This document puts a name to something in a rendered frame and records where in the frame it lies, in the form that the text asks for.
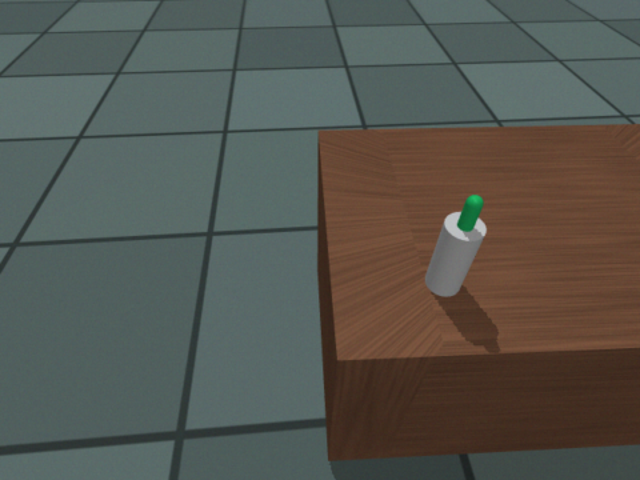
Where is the bottle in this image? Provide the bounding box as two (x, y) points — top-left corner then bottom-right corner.
(425, 195), (487, 297)

